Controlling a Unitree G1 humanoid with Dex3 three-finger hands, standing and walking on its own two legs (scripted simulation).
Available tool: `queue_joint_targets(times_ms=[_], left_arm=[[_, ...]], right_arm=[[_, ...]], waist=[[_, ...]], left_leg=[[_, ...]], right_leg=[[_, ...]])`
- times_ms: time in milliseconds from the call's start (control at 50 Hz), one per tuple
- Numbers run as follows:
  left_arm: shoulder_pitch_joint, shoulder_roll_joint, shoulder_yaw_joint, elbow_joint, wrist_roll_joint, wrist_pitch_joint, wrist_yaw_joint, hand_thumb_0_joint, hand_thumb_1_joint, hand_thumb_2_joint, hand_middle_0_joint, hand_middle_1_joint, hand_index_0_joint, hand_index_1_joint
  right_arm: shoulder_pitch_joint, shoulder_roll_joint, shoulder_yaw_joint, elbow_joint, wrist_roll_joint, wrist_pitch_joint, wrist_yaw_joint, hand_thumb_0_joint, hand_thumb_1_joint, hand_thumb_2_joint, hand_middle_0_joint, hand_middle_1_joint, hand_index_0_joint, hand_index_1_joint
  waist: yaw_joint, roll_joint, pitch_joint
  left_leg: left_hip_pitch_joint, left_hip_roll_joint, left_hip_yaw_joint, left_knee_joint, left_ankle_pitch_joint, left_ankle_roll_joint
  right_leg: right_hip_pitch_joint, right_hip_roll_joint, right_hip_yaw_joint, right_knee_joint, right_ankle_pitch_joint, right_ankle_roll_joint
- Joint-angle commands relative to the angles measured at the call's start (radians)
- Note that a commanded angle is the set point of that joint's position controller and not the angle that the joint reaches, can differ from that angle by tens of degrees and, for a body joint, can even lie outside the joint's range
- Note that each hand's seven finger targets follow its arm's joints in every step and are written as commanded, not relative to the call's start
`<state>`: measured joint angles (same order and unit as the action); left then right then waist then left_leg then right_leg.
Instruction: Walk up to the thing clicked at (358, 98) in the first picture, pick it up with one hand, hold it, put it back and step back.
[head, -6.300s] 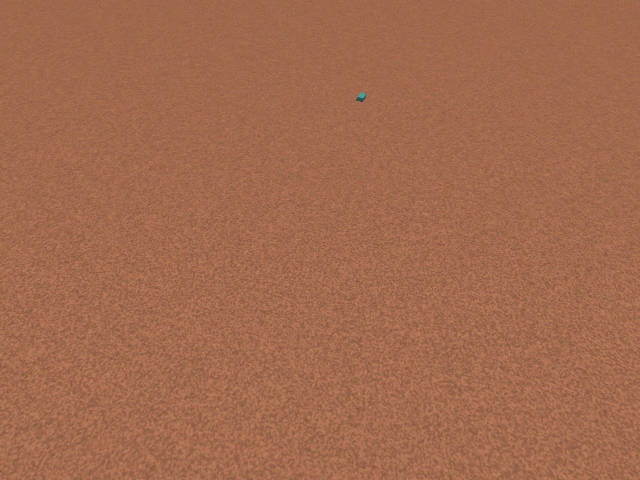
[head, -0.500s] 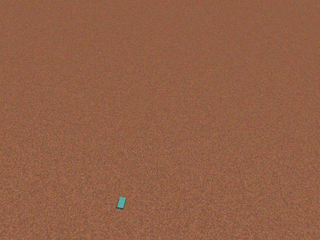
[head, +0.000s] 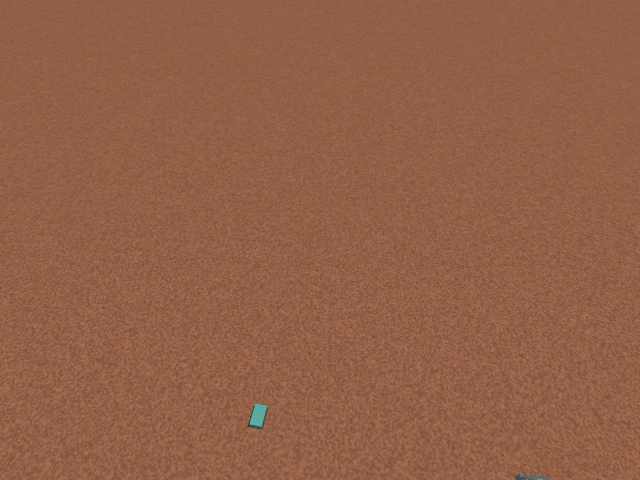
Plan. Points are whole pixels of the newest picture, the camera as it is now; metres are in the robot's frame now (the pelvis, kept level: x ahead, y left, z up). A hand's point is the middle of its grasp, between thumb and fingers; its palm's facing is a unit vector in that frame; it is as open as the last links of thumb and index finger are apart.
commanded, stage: walk up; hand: left
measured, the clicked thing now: (258, 416) +0.46 +0.19 -0.77
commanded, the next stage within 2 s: stand in 0.82 s
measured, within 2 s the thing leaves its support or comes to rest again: neither
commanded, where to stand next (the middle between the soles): +0.03 +0.00 m, yaw +0 degrees
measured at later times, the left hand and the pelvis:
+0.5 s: hand out of the picture +0.10 +0.25 -0.15, palm faces -0.02 -0.95 -0.32, open 7.4 cm; pelvis +0.01 +0.00 +0.00, yaw -1 degrees
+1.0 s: hand out of the picture +0.10 +0.25 -0.15, palm faces -0.02 -0.94 -0.33, open 7.4 cm; pelvis +0.01 +0.01 +0.00, yaw -1 degrees
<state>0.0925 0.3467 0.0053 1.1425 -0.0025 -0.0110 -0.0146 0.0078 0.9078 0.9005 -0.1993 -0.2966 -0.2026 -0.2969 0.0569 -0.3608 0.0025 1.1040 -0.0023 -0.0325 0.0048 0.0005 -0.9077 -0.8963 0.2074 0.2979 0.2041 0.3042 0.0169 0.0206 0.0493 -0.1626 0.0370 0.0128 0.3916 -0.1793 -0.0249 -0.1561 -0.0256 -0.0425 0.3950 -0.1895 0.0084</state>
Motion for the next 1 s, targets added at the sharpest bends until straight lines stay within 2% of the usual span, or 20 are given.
queue_joint_targets(times_ms=[0,80,300,520,680,780,800,820,900,980], left_arm=[[-0.062,0.212,0.041,-0.048,0.004,-0.017,0.011,0.0,0.9,0.9,-0.2,-0.3,-0.2,-0.3],[-0.067,0.212,0.044,-0.04,0.007,-0.015,0.011,0.0,0.9,0.9,-0.2,-0.3,-0.2,-0.3],[-0.08,0.211,0.05,-0.044,0.013,-0.007,0.01,0.0,0.9,0.9,-0.2,-0.3,-0.2,-0.3],[-0.065,0.198,0.049,-0.042,0.008,-0.005,0.01,0.0,0.9,0.9,-0.2,-0.3,-0.2,-0.3],[-0.064,0.197,0.051,-0.04,0.009,-0.003,0.011,0.0,0.9,0.9,-0.2,-0.3,-0.2,-0.3],[-0.06,0.196,0.049,-0.045,0.013,-0.004,0.011,0.0,0.9,0.9,-0.2,-0.3,-0.2,-0.3],[-0.073,0.209,0.043,-0.056,0.012,-0.012,0.014,0.0,0.9,0.9,-0.2,-0.3,-0.2,-0.3],[-0.067,0.206,0.045,-0.054,0.01,-0.015,0.017,0.0,0.9,0.9,-0.2,-0.3,-0.2,-0.3],[-0.06,0.211,0.039,-0.049,0.007,-0.018,0.019,0.0,0.9,0.9,-0.2,-0.3,-0.2,-0.3],[-0.067,0.212,0.038,-0.054,0.01,-0.017,0.021,0.0,0.9,0.9,-0.2,-0.3,-0.2,-0.3]], right_arm=[[-0.019,-0.215,-0.04,-0.025,-0.005,-0.014,-0.012,0.0,-0.9,-0.9,0.2,0.3,0.2,0.3],[-0.035,-0.212,-0.039,-0.019,-0.005,-0.016,-0.013,0.0,-0.9,-0.9,0.2,0.3,0.2,0.3],[-0.018,-0.212,-0.038,-0.008,-0.01,-0.014,-0.016,0.0,-0.9,-0.9,0.2,0.3,0.2,0.3],[-0.003,-0.211,-0.04,-0.007,-0.009,-0.016,-0.019,0.0,-0.9,-0.9,0.2,0.3,0.2,0.3],[-0.008,-0.206,-0.041,-0.01,-0.01,-0.014,-0.019,0.0,-0.9,-0.9,0.2,0.3,0.2,0.3],[-0.007,-0.205,-0.041,-0.011,-0.011,-0.014,-0.017,0.0,-0.9,-0.9,0.2,0.3,0.2,0.3],[-0.028,-0.204,-0.041,-0.014,-0.01,-0.008,-0.017,0.0,-0.9,-0.9,0.2,0.3,0.2,0.3],[-0.027,-0.208,-0.043,-0.017,-0.008,-0.007,-0.017,0.0,-0.9,-0.9,0.2,0.3,0.2,0.3],[-0.023,-0.198,-0.039,-0.012,-0.007,0.0,-0.013,0.0,-0.9,-0.9,0.2,0.3,0.2,0.3],[-0.028,-0.199,-0.039,-0.014,-0.007,0.002,-0.012,0.0,-0.9,-0.9,0.2,0.3,0.2,0.3]], waist=[[-0.014,-0.047,-0.086],[-0.01,-0.032,-0.096],[-0.016,-0.02,-0.079],[-0.015,-0.022,-0.097],[-0.015,-0.029,-0.065],[-0.018,-0.027,-0.085],[-0.018,0.001,-0.066],[-0.017,0.003,-0.09],[-0.022,-0.024,-0.081],[-0.021,-0.023,-0.104]], left_leg=[[0.049,0.094,-0.08,-0.078,0.097,0.044],[0.044,0.099,-0.077,-0.091,0.123,0.042],[0.018,0.094,-0.073,-0.113,0.044,0.041],[0.059,0.1,-0.07,-0.108,0.109,0.044],[0.046,0.098,-0.071,-0.12,0.097,0.041],[0.059,0.097,-0.066,-0.119,0.084,0.043],[0.059,0.107,-0.074,-0.121,0.166,0.03],[0.073,0.111,-0.073,-0.11,0.198,0.034],[0.073,0.103,-0.075,-0.127,0.142,0.028],[0.08,0.107,-0.074,-0.129,0.156,0.03]], right_leg=[[0.007,-0.114,0.12,-0.114,0.065,-0.03],[0.044,-0.112,0.106,-0.108,0.117,-0.026],[0.05,-0.102,0.113,-0.127,0.044,-0.029],[0.052,-0.099,0.108,-0.116,0.1,-0.026],[0.036,-0.094,0.106,-0.119,0.085,-0.023],[0.042,-0.098,0.11,-0.123,0.09,-0.024],[0.037,-0.111,0.113,-0.118,0.157,-0.022],[0.062,-0.117,0.112,-0.114,0.191,-0.021],[0.048,-0.109,0.108,-0.13,0.134,-0.015],[0.064,-0.114,0.105,-0.122,0.15,-0.018]])
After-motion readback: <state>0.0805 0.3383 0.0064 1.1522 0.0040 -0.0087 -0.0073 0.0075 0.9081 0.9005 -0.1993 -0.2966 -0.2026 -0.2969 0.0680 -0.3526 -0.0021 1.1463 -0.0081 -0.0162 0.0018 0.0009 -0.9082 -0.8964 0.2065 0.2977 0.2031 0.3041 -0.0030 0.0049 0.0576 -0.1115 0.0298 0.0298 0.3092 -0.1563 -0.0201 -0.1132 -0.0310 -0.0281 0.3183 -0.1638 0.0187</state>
